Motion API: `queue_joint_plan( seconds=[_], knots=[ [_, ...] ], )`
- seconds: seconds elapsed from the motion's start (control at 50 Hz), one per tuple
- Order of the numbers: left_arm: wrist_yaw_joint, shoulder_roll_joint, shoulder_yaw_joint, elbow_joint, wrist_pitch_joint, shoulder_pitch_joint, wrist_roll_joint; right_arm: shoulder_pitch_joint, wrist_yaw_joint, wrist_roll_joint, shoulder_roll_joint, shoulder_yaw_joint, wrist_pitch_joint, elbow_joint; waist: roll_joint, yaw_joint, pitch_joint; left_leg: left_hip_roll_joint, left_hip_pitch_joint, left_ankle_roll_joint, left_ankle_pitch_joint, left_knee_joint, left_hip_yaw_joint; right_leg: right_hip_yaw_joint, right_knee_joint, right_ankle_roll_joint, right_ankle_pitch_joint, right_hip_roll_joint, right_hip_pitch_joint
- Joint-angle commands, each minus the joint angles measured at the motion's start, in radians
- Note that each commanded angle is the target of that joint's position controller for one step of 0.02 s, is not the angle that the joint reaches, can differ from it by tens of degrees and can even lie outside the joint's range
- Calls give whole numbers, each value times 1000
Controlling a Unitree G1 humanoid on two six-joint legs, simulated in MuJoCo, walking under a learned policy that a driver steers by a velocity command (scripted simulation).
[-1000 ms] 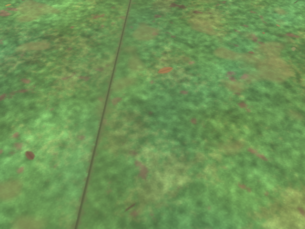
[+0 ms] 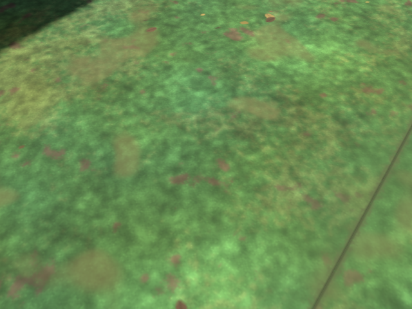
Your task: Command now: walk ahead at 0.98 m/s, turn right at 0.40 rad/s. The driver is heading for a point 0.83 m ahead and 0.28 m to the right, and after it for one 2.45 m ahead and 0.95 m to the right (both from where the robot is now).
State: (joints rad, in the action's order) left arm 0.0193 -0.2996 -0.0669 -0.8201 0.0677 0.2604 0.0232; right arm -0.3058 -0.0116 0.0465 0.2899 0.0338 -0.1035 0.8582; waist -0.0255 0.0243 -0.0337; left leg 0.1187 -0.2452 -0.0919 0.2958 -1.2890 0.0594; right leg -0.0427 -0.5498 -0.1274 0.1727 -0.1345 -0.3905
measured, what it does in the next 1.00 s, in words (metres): walks ahead, turning right: left foot, then right foot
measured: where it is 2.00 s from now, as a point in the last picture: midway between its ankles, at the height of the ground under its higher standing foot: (358, 82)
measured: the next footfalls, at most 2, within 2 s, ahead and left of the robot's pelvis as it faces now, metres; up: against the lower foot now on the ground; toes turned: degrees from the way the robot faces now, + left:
left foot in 0.32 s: +0.50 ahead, +0.14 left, +0.00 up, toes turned -17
right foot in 0.76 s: +0.78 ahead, -0.21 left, +0.00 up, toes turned -42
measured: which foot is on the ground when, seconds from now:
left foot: up 0.00-0.30, down 0.32-0.76, up 0.78-1.00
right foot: down 0.00-0.30, up 0.32-0.74, down 0.76-1.00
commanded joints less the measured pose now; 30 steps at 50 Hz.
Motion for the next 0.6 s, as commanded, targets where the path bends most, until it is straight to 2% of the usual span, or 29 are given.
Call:
queue_joint_plan(
  seconds=[0.02,0.04,0.08,0.12,0.16,0.2,0.24,0.26,0.28,0.3,0.32,0.34,0.36,0.38,0.4,0.42,0.44,0.46,0.48,0.5,0.56,0.6],
  knots=[
    [-1,-34,-6,-17,17,148,-3,121,-11,38,66,-12,-23,-167,-34,-14,7,-140,-430,41,-15,-2,80,634,341,-192,241,299,271],
    [-6,-55,-8,-29,25,153,-5,118,-14,46,50,-22,-11,-182,0,-43,-21,-159,-424,60,7,63,73,603,355,-192,202,278,214],
    [-9,-92,-16,-28,38,163,-10,160,-19,46,44,-37,5,-217,18,-58,-58,-192,-418,91,7,189,35,542,391,-198,125,256,112],
    [-12,-110,-25,-7,40,152,-12,287,-30,21,37,-54,4,-276,27,-36,-93,-195,-313,117,-125,410,-17,466,447,-174,58,214,-25],
    [-5,-128,-36,3,40,149,-24,371,-39,-4,12,-69,4,-305,59,1,-91,-166,-140,127,-292,590,-55,408,469,-125,-27,169,-104],
    [5,-148,-45,1,40,186,-36,386,-30,-12,31,-62,5,-310,72,31,-56,-141,-83,126,-384,663,-61,418,429,-95,-189,181,-16],
    [0,-153,-49,-9,31,225,-38,384,-16,-9,58,-51,1,-314,73,44,-19,-121,-78,121,-335,751,-53,430,323,-63,-316,190,137],
    [-4,-165,-52,-12,28,236,-34,348,-7,-8,81,-39,-4,-306,72,29,22,-98,-23,113,-265,787,-54,432,229,-45,-428,191,194],
    [-3,-185,-56,-16,26,235,-30,252,4,-8,110,-22,-10,-280,54,-20,95,-77,95,99,-203,818,-61,409,70,-25,-539,166,221],
    [2,-196,-59,-7,30,203,-32,101,18,-4,147,-2,-17,-246,46,-103,184,-126,295,79,-166,801,-31,382,-141,-5,-506,127,140],
    [2,-125,-41,26,42,162,-35,-121,42,15,231,31,-18,-223,-21,-200,318,-337,524,40,133,808,166,316,-437,4,-261,88,-10],
    [-6,18,-3,75,39,235,-79,-155,44,50,296,50,-6,-213,-272,-142,444,-623,725,-47,391,950,655,197,-728,27,341,7,-297],
    [-14,-44,1,86,22,197,-55,-98,37,26,257,60,6,-203,-262,-113,377,-603,630,-74,506,1006,768,151,-833,11,250,103,-414],
    [-11,-79,-8,80,8,96,-31,-27,30,16,146,38,7,-215,-127,-124,230,-540,499,-51,416,1007,579,128,-818,11,160,149,-442],
    [2,-71,-8,87,1,40,-17,-7,23,14,100,27,5,-200,-46,-113,138,-495,386,-38,208,1014,419,122,-776,18,118,178,-425],
    [16,-58,-8,96,-10,4,-4,-15,22,17,85,22,2,-180,-44,-99,94,-458,318,-23,57,1027,309,118,-755,26,113,198,-409],
    [29,-34,-5,111,-25,-7,7,-38,22,8,69,17,-4,-150,-66,-77,60,-429,270,-7,-30,1042,216,113,-748,31,115,214,-404],
    [35,-13,1,132,-39,-29,9,-59,16,-5,56,16,-14,-124,-91,-63,43,-425,251,1,-124,1045,157,105,-743,32,114,229,-417],
    [41,0,7,156,-50,-63,8,-71,9,-16,39,13,-21,-105,-89,-51,31,-422,251,10,-223,1051,99,97,-743,32,105,239,-447],
    [48,5,12,181,-57,-98,11,-76,5,-24,33,12,-27,-93,-86,-43,22,-419,243,13,-300,1063,42,86,-740,33,74,242,-467],
    [67,-7,27,247,-58,-190,11,-23,7,-23,54,15,-40,-79,-83,-2,-26,-372,158,39,-419,1124,-141,47,-603,30,-93,240,-427],
    [81,-22,36,269,-58,-257,9,-24,11,-22,79,19,-42,-64,-35,-4,-72,-330,123,56,-475,1169,-245,-28,-424,13,-176,215,-339]
  ],
)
